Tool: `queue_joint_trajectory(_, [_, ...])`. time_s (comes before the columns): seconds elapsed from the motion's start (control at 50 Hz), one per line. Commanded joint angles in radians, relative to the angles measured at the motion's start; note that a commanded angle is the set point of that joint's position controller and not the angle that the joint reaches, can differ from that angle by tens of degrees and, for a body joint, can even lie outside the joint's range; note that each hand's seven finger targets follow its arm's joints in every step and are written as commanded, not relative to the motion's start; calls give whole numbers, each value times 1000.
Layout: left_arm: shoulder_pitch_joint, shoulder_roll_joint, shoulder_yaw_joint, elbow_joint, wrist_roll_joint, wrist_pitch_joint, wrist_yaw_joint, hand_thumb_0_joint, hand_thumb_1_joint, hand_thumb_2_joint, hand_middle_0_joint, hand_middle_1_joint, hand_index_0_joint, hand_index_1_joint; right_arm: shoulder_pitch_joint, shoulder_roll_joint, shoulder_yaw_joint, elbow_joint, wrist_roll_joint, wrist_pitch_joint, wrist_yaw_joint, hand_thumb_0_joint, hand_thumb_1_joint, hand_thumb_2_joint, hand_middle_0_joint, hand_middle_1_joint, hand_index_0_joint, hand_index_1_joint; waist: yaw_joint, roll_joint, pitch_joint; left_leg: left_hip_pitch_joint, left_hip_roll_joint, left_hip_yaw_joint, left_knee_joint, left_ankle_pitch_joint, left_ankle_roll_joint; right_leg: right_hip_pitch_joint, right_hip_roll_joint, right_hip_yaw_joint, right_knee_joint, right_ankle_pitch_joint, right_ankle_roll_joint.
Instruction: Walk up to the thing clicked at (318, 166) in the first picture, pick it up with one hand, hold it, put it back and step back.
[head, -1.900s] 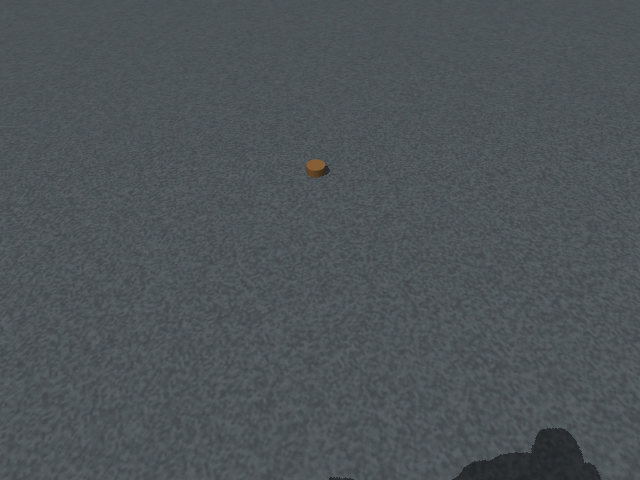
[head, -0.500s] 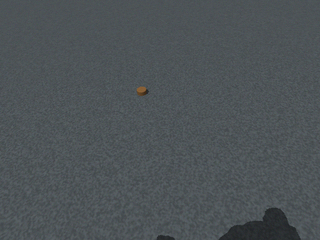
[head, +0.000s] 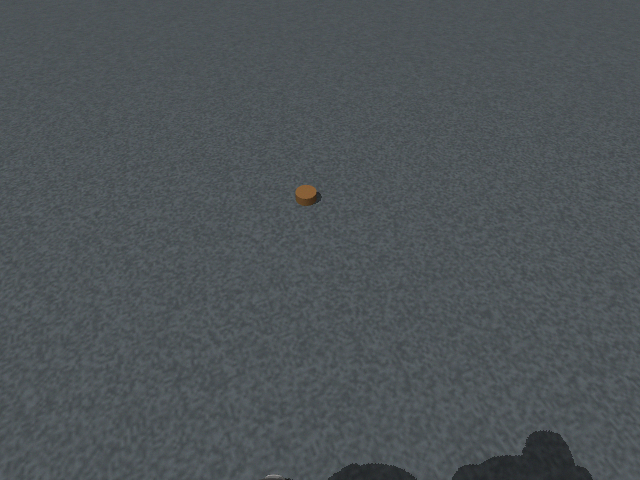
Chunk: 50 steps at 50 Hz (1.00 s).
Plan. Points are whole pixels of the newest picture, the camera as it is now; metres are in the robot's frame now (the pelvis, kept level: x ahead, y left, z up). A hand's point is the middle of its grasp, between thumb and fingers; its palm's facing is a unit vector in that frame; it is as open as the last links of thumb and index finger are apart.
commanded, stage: walk up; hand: left
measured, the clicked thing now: (306, 195) +1.40 +0.19 -0.73
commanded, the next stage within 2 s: none
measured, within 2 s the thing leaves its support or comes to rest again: neither
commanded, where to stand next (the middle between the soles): +1.00 -0.01 m, yaw -3 degrees
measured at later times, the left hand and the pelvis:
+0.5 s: hand (214, 322) +0.38 +0.24 -0.11, palm faces -0.08 -0.90 -0.43, open 7.4 cm; pelvis +0.27 -0.04 -0.01, yaw -2 degrees
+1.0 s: hand (215, 277) +0.50 +0.27 -0.15, palm faces -0.03 -0.93 -0.37, open 7.4 cm; pelvis +0.49 -0.01 +0.00, yaw -1 degrees
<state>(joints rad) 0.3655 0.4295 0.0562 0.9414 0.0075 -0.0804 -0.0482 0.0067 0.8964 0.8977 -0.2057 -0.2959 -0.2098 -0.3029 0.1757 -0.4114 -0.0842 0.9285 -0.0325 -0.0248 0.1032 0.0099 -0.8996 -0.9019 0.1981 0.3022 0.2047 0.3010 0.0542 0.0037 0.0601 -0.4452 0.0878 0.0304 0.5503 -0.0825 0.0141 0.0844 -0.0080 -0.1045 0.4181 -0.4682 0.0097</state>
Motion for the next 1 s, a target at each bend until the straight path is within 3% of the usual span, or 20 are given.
queue_joint_trajectory(0.0, [36,159,29,-115,-19,-12,27,0,900,900,-200,-300,-200,-300,297,-301,-105,-38,-40,-57,-41,0,-900,-900,200,300,200,300,-183,241,-219,648,84,-179,-103,-307,150,-474,-73,14,626,446,-88])
queue_joint_trajectory(0.02, [67,146,34,-126,-39,-12,31,0,900,900,-200,-300,-200,-300,306,-361,-119,-68,-22,-64,-50,0,-900,-900,200,300,200,300,-176,330,-263,810,319,-686,-217,-331,256,-750,111,79,792,-23,-51])
queue_joint_trajectory(0.04, [10,237,42,-111,-26,-8,45,0,900,900,-200,-300,-200,-300,263,-364,-127,-75,16,-61,-53,0,-900,-900,200,300,200,300,-170,231,-249,758,373,-740,-257,-371,323,-777,6,192,856,-64,-81])
queue_joint_trajectory(0.12, [-10,196,31,-96,-37,-15,15,0,900,900,-200,-300,-200,-300,110,-234,-57,-122,38,-68,-70,0,-900,-900,200,300,200,300,-82,100,-66,380,190,-197,-256,92,177,-626,-63,216,723,136,-61])
queue_joint_trajectory(0.24, [-88,162,33,-133,-10,3,-25,0,900,900,-200,-300,-200,-300,68,-248,-50,-165,31,-93,-61,0,-900,-900,200,300,200,300,-62,145,54,258,190,-61,-326,60,226,-620,-120,113,389,231,-4])
queue_joint_trajectory(0.34, [-114,161,54,-118,-2,-5,-37,0,900,900,-200,-300,-200,-300,58,-258,-48,-165,32,-87,-57,0,-900,-900,200,300,200,300,-44,138,-4,195,149,-19,-232,-79,172,-389,-78,48,207,405,-35])
queue_joint_trajectory(0.4, [21,213,83,-69,2,-12,-22,0,900,900,-200,-300,-200,-300,60,-231,-37,-174,32,-77,-60,0,-900,-900,200,300,200,300,42,-10,-88,106,104,17,52,-26,125,-110,-43,39,167,343,-61])
queue_joint_trajectory(0.42, [119,263,106,-46,6,-22,-8,0,900,900,-200,-300,-200,-300,128,-174,-17,-169,29,-76,-60,0,-900,-900,200,300,200,300,83,-195,-156,29,23,63,332,-80,90,25,-82,132,86,164,-76])
queue_joint_trajectory(0.44, [169,350,125,-64,10,-30,6,0,900,900,-200,-300,-200,-300,194,-118,5,-178,32,-71,-56,0,-900,-900,200,300,200,300,76,-379,-179,-144,-111,67,575,-421,45,101,-330,562,-74,-21,-144])
queue_joint_trajectory(0.46, [140,365,116,-75,-8,-30,7,0,900,900,-200,-300,-200,-300,173,-223,-18,-161,33,-62,-63,0,-900,-900,200,300,200,300,69,-275,-163,-225,-104,-5,689,-449,25,102,-435,819,-172,-9,-246])
queue_joint_trajectory(0.48, [74,367,114,-97,-20,-29,13,0,900,900,-200,-300,-200,-300,147,-250,-24,-143,28,-55,-74,0,-900,-900,200,300,200,300,52,-223,-121,-229,-51,-60,731,-416,21,18,-450,840,-187,3,-279])
queue_joint_trajectory(0.54, [-22,266,85,-114,-24,-35,27,0,900,900,-200,-300,-200,-300,142,-202,-15,-106,53,-50,-69,0,-900,-900,200,300,200,300,-13,-132,-46,-148,-13,-131,649,-251,33,-149,-296,416,-120,388,-185])
queue_joint_trajectory(0.58, [-49,233,71,-116,-19,-39,27,0,900,900,-200,-300,-200,-300,173,-187,-16,-93,45,-34,-57,0,-900,-900,200,300,200,300,-45,-160,-13,-59,-18,-112,568,-189,27,-276,-225,279,-150,391,-152])
queue_joint_trajectory(0.72, [-42,258,82,-160,0,-52,22,0,900,900,-200,-300,-200,-300,18,-173,-26,-149,15,-24,-20,0,-900,-900,200,300,200,300,-18,-108,43,-100,19,-69,207,-96,-27,-276,-258,192,-219,173,-218])
queue_joint_trajectory(0.8, [8,258,79,-144,0,-47,21,0,900,900,-200,-300,-200,-300,-60,-157,-28,-169,13,-40,-9,0,-900,-900,200,300,200,300,12,-105,32,3,9,-12,60,-17,-1,-259,-255,150,-148,295,-190])
queue_joint_trajectory(0.9, [-27,254,63,-158,-1,-31,28,0,900,900,-200,-300,-200,-300,133,-208,-55,-107,6,-53,-23,0,-900,-900,200,300,200,300,-108,3,-57,334,-55,33,-17,-118,49,-339,-209,98,158,465,-155])
queue_joint_trajectory(0.92, [15,200,43,-161,-8,-24,31,0,900,900,-200,-300,-200,-300,261,-259,-73,-80,-11,-62,-37,0,-900,-900,200,300,200,300,-160,145,-147,511,8,-90,-91,-233,102,-431,-131,41,460,479,-117])
queue_joint_trajectory(0.94, [76,104,18,-176,-22,-22,28,0,900,900,-200,-300,-200,-300,297,-343,-95,-101,-18,-70,-50,0,-900,-900,200,300,200,300,-143,378,-196,687,263,-518,-159,-252,183,-700,15,35,702,34,-54])
queue_joint_trajectory(0.96, [72,199,37,-152,-19,-11,44,0,900,900,-200,-300,-200,-300,278,-358,-97,-115,17,-69,-55,0,-900,-900,200,300,200,300,-145,251,-199,680,347,-692,-227,-221,266,-762,18,109,772,-84,-67])
queue_joint_trajectory(0.98, [9,233,34,-142,-11,-9,50,0,900,900,-200,-300,-200,-300,255,-331,-97,-114,34,-64,-59,0,-900,-900,200,300,200,300,-144,176,-131,601,344,-644,-228,-146,283,-784,-22,158,825,-62,-74])
